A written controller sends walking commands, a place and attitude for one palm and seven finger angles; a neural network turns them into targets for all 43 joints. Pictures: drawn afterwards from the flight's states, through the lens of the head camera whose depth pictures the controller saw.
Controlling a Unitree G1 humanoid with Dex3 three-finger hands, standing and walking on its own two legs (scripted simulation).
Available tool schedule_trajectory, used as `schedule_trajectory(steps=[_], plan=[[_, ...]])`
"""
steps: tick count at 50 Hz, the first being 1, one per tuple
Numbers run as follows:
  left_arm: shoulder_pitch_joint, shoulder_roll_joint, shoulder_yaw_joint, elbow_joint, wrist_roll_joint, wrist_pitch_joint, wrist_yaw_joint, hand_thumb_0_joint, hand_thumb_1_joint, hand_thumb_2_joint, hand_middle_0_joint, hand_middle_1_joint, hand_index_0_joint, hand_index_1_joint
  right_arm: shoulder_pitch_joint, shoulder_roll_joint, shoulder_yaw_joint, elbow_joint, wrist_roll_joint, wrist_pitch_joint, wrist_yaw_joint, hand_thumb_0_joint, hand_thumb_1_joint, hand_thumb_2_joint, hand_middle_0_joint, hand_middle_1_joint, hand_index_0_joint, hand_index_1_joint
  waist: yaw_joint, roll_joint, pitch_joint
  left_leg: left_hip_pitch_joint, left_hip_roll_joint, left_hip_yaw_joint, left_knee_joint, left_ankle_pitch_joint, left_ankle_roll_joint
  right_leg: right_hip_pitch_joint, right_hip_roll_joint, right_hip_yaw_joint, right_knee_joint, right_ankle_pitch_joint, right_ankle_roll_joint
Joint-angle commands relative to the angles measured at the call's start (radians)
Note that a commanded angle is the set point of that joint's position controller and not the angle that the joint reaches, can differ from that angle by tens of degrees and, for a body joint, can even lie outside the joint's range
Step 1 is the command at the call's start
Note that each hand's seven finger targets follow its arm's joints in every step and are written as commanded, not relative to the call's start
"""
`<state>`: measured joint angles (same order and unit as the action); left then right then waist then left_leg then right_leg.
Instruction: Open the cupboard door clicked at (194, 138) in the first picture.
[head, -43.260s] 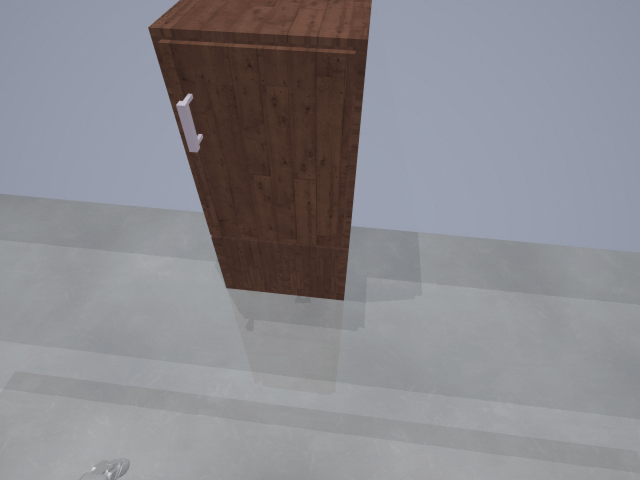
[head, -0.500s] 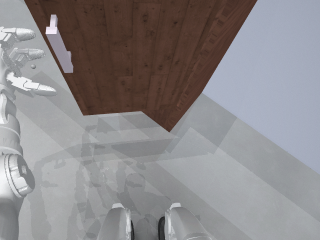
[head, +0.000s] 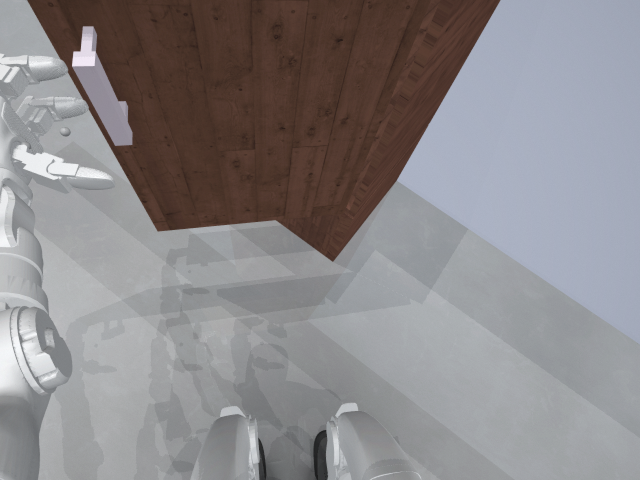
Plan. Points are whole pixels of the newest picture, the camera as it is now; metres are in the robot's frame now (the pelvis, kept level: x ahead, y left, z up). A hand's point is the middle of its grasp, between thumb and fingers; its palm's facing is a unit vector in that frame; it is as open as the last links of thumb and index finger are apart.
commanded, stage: slide the fingers in behind the handle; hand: left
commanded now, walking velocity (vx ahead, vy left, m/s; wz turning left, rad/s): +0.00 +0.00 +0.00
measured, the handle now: (107, 90) +0.56 +0.22 +0.07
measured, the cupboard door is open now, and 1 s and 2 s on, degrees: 46 46 46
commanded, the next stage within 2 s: close the thumb around the handle in 1.30 s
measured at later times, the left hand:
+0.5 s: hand (101, 127) +0.51 +0.22 +0.06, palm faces +0.11 -0.99 +0.00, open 13.9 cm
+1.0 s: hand (134, 122) +0.52 +0.19 +0.06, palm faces +0.12 -0.99 -0.01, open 13.8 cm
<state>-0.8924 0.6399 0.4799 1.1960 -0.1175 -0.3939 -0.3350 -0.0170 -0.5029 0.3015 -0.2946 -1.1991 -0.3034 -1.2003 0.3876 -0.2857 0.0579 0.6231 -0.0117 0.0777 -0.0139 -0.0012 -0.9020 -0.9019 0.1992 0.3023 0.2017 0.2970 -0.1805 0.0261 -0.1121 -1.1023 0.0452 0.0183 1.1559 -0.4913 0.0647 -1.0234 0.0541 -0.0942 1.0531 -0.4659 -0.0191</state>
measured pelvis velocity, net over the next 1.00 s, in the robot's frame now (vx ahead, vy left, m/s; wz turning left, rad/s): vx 0.01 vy -0.01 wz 0.02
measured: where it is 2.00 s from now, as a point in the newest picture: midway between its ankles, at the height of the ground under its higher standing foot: outside the picture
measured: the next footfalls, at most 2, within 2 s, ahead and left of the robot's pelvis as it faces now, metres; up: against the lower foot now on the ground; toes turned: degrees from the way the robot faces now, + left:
none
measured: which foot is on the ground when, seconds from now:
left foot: down 0.00-1.00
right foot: down 0.00-1.00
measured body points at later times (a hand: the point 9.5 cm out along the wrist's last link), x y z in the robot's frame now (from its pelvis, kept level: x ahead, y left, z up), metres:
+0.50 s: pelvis +0.01 +0.00 +0.00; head +0.15 +0.03 +0.43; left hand +0.50 +0.28 +0.06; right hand +0.02 -0.27 -0.10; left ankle +0.02 +0.07 -0.65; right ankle +0.01 -0.12 -0.65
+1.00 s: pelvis +0.01 -0.01 +0.00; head +0.14 +0.02 +0.43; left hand +0.51 +0.24 +0.07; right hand +0.02 -0.28 -0.11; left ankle +0.02 +0.07 -0.65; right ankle +0.01 -0.12 -0.65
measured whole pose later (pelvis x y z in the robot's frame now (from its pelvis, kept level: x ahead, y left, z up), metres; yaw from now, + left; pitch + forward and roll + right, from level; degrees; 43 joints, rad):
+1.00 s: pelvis +0.01 -0.01 +0.00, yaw +1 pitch +24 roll -4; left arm -0.92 0.47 0.38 1.20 -0.07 -0.44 -0.12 -0.02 -0.50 0.30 -0.29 -1.22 -0.32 -1.22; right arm 0.38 -0.27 0.04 0.63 -0.03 0.08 0.02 0.00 -0.90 -0.90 0.20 0.30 0.20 0.30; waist -0.17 0.04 -0.13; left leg -1.07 0.04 0.01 1.14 -0.49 0.05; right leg -1.01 0.05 -0.10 1.07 -0.49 -0.04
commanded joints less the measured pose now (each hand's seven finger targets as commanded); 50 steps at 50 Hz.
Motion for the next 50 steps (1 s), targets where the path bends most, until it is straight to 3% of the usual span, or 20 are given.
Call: schedule_trajectory(steps=[1, 3, 5, 8, 12, 15, 18, 20, 21, 22, 24, 29, 34, 38, 39, 40, 42, 45, 48, 50], plan=[[-0.411, 0.251, 0.006, -0.221, -0.003, -0.084, 0.027, 0.0, -0.5, 0.3, -0.3, -1.2, -0.3, -1.2, 0.177, -0.195, -0.072, -0.033, -0.005, -0.007, -0.011, 0.0, -0.9, -0.9, 0.2, 0.3, 0.2, 0.3, -0.004, 0.186, -0.474, 0.52, 0.008, -0.129, -0.129, 0.431, -0.047, 0.079, 0.015, 0.045, -0.103, 0.242, -0.008], [-0.408, 0.247, 0.006, -0.237, 0.004, -0.084, 0.037, 0.0, -0.5, 0.3, -0.3, -1.2, -0.3, -1.2, 0.179, -0.193, -0.074, -0.039, -0.006, -0.004, -0.007, 0.0, -0.9, -0.9, 0.2, 0.3, 0.2, 0.3, 0.009, 0.23, -0.511, 0.559, 0.006, -0.13, -0.13, 0.462, -0.052, 0.077, 0.016, 0.043, -0.1, 0.249, -0.011], [-0.403, 0.247, 0.006, -0.209, 0.008, -0.07, 0.047, 0.0, -0.5, 0.3, -0.3, -1.2, -0.3, -1.2, 0.178, -0.195, -0.073, -0.038, -0.006, -0.001, -0.009, 0.0, -0.9, -0.9, 0.2, 0.3, 0.2, 0.3, -0.005, 0.179, -0.482, 0.522, 0.006, -0.126, -0.132, 0.431, -0.045, 0.09, 0.015, 0.045, -0.108, 0.247, -0.007], [-0.44, 0.198, -0.033, -0.246, 0.009, -0.076, 0.051, 0.0, -0.5, 0.3, -0.3, -1.2, -0.3, -1.2, 0.178, -0.189, -0.076, -0.033, -0.005, -0.002, -0.008, 0.0, -0.9, -0.9, 0.2, 0.3, 0.2, 0.3, -0.012, 0.215, -0.498, 0.568, 0.009, -0.133, -0.133, 0.459, -0.05, 0.067, 0.015, 0.043, -0.108, 0.255, -0.008], [-0.419, 0.122, -0.073, -0.238, -0.008, -0.078, 0.05, 0.0, -0.5, 0.3, -0.3, -1.2, -0.3, -1.2, 0.185, -0.184, -0.078, -0.025, -0.008, -0.002, -0.004, 0.0, -0.9, -0.9, 0.2, 0.3, 0.2, 0.3, -0.023, 0.182, -0.493, 0.593, 0.011, -0.143, -0.133, 0.498, -0.053, 0.057, 0.019, 0.035, -0.11, 0.268, -0.011], [-0.427, 0.111, -0.071, -0.24, -0.016, -0.082, 0.055, 0.0, -0.5, 0.3, -0.3, -1.2, -0.3, -1.2, 0.175, -0.183, -0.081, -0.019, -0.007, -0.003, -0.003, 0.0, -0.9, -0.9, 0.2, 0.3, 0.2, 0.3, -0.018, 0.176, -0.498, 0.577, 0.006, -0.135, -0.133, 0.466, -0.051, 0.072, 0.017, 0.04, -0.115, 0.262, -0.01], [-0.434, 0.142, -0.038, -0.201, -0.009, -0.08, 0.083, 0.0, -0.5, 0.3, -0.3, -1.2, -0.3, -1.2, 0.175, -0.183, -0.079, -0.019, -0.008, -0.005, -0.004, 0.0, -0.9, -0.9, 0.2, 0.3, 0.2, 0.3, -0.019, 0.136, -0.455, 0.519, 0.003, -0.13, -0.134, 0.423, -0.044, 0.082, 0.016, 0.042, -0.113, 0.25, -0.007], [-0.441, 0.15, -0.035, -0.203, 0.004, -0.081, 0.103, 0.0, -0.5, 0.3, -0.3, -1.2, -0.3, -1.2, 0.172, -0.178, -0.075, -0.029, -0.01, -0.006, -0.002, 0.0, -0.9, -0.9, 0.2, 0.3, 0.2, 0.3, -0.014, 0.153, -0.457, 0.491, -0.005, -0.117, -0.13, 0.411, -0.04, 0.102, 0.012, 0.05, -0.108, 0.258, -0.006], [-0.424, 0.188, -0.008, -0.216, 0.018, -0.087, 0.115, 0.0, -0.5, 0.3, -0.3, -1.2, -0.3, -1.2, 0.175, -0.179, -0.075, -0.035, -0.012, -0.006, -0.001, 0.0, -0.9, -0.9, 0.2, 0.3, 0.2, 0.3, 0.004, 0.153, -0.479, 0.494, -0.004, -0.119, -0.131, 0.43, -0.043, 0.12, 0.012, 0.049, -0.1, 0.271, -0.009], [-0.437, 0.182, -0.015, -0.245, 0.023, -0.101, 0.125, 0.0, -0.5, 0.3, -0.3, -1.2, -0.3, -1.2, 0.178, -0.176, -0.074, -0.039, -0.014, -0.007, 0.002, 0.0, -0.9, -0.9, 0.2, 0.3, 0.2, 0.3, 0.005, 0.195, -0.505, 0.539, -0.003, -0.125, -0.13, 0.473, -0.05, 0.105, 0.013, 0.045, -0.091, 0.283, -0.012], [-0.435, 0.104, -0.075, -0.266, 0.038, -0.116, 0.135, 0.0, -0.5, 0.3, -0.3, -1.2, -0.3, -1.2, 0.174, -0.164, -0.078, -0.037, -0.017, -0.005, 0.012, 0.0, -0.9, -0.9, 0.2, 0.3, 0.2, 0.3, 0.001, 0.219, -0.534, 0.595, 0.002, -0.131, -0.123, 0.528, -0.061, 0.08, 0.013, 0.041, -0.089, 0.296, -0.01], [-0.446, 0.091, -0.07, -0.199, 0.014, -0.094, 0.133, 0.0, -0.5, 0.3, -0.3, -1.2, -0.3, -1.2, 0.172, -0.174, -0.08, -0.035, -0.01, 0.0, 0.008, 0.0, -0.9, -0.9, 0.2, 0.3, 0.2, 0.3, -0.026, 0.109, -0.471, 0.482, -0.006, -0.115, -0.129, 0.404, -0.039, 0.129, 0.014, 0.052, -0.107, 0.274, -0.003], [-0.445, 0.052, -0.104, -0.228, 0.02, -0.104, 0.131, 0.0, -0.5, 0.3, -0.3, -1.2, -0.3, -1.2, 0.177, -0.167, -0.083, -0.026, -0.013, -0.006, 0.01, 0.0, -0.9, -0.9, 0.2, 0.3, 0.2, 0.3, -0.018, 0.156, -0.51, 0.531, -0.005, -0.118, -0.127, 0.437, -0.044, 0.113, 0.012, 0.051, -0.104, 0.287, -0.007], [-0.48, -0.028, -0.166, -0.247, 0.018, -0.117, 0.144, 0.0, -0.5, 0.3, -0.3, -1.2, -0.3, -1.2, 0.176, -0.163, -0.09, -0.012, -0.015, -0.007, 0.016, 0.0, -0.9, -0.9, 0.2, 0.3, 0.2, 0.3, -0.035, 0.186, -0.502, 0.584, 0.0, -0.132, -0.128, 0.459, -0.051, 0.059, 0.013, 0.043, -0.106, 0.276, -0.011], [-0.487, -0.064, -0.188, -0.228, 0.011, -0.11, 0.147, 0.0, -0.5, 0.3, -0.3, -1.2, -0.3, -1.2, 0.178, -0.162, -0.09, -0.005, -0.016, -0.008, 0.019, 0.0, -0.9, -0.9, 0.2, 0.3, 0.2, 0.3, -0.051, 0.154, -0.482, 0.572, 0.0, -0.132, -0.126, 0.437, -0.047, 0.053, 0.014, 0.041, -0.113, 0.266, -0.007], [-0.481, -0.025, -0.152, -0.216, 0.01, -0.108, 0.153, 0.0, -0.5, 0.3, -0.3, -1.2, -0.3, -1.2, 0.181, -0.168, -0.092, -0.002, -0.017, -0.008, 0.018, 0.0, -0.9, -0.9, 0.2, 0.3, 0.2, 0.3, -0.039, 0.146, -0.473, 0.549, -0.002, -0.132, -0.13, 0.419, -0.048, 0.068, 0.013, 0.042, -0.113, 0.258, -0.009], [-0.474, -0.026, -0.146, -0.187, 0.009, -0.099, 0.165, 0.0, -0.5, 0.3, -0.3, -1.2, -0.3, -1.2, 0.186, -0.168, -0.09, -0.006, -0.016, -0.009, 0.016, 0.0, -0.9, -0.9, 0.2, 0.3, 0.2, 0.3, -0.042, 0.118, -0.459, 0.516, -0.01, -0.125, -0.131, 0.396, -0.04, 0.083, 0.013, 0.045, -0.115, 0.257, -0.009], [-0.471, -0.012, -0.13, -0.203, 0.025, -0.103, 0.193, 0.0, -0.5, 0.3, -0.3, -1.2, -0.3, -1.2, 0.181, -0.162, -0.089, -0.012, -0.019, -0.01, 0.02, 0.0, -0.9, -0.9, 0.2, 0.3, 0.2, 0.3, -0.024, 0.141, -0.493, 0.515, -0.015, -0.115, -0.128, 0.414, -0.04, 0.107, 0.008, 0.05, -0.108, 0.279, -0.008], [-0.429, 0.092, -0.053, -0.192, 0.052, -0.112, 0.224, 0.0, -0.5, 0.3, -0.3, -1.2, -0.3, -1.2, 0.184, -0.165, -0.081, -0.028, -0.023, -0.004, 0.023, 0.0, -0.9, -0.9, 0.2, 0.3, 0.2, 0.3, 0.001, 0.122, -0.5, 0.462, -0.02, -0.1, -0.123, 0.428, -0.035, 0.165, 0.008, 0.061, -0.096, 0.317, -0.006], [-0.418, 0.021, -0.114, -0.206, 0.058, -0.118, 0.214, 0.0, -0.5, 0.3, -0.3, -1.2, -0.3, -1.2, 0.172, -0.152, -0.081, -0.037, -0.019, -0.004, 0.028, 0.0, -0.9, -0.9, 0.2, 0.3, 0.2, 0.3, -0.008, 0.127, -0.485, 0.46, -0.022, -0.089, -0.123, 0.425, -0.033, 0.175, 0.008, 0.065, -0.102, 0.333, -0.004]])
